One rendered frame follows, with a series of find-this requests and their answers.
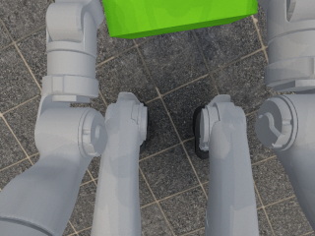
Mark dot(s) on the right robot shin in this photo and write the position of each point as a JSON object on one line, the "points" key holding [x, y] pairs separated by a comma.
{"points": [[240, 114]]}

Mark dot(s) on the robot left forearm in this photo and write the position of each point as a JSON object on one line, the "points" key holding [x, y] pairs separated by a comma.
{"points": [[71, 47]]}

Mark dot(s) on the robot right upper arm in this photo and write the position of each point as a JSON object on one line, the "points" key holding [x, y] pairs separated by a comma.
{"points": [[286, 124]]}

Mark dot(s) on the robot right foot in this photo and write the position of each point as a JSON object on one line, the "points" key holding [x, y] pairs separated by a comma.
{"points": [[201, 153]]}

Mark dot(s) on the carton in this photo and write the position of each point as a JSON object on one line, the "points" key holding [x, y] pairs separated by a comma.
{"points": [[140, 18]]}

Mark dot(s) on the robot left upper arm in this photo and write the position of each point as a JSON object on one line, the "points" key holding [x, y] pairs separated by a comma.
{"points": [[40, 201]]}

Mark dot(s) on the robot right forearm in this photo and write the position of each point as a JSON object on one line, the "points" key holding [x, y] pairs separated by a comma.
{"points": [[291, 45]]}

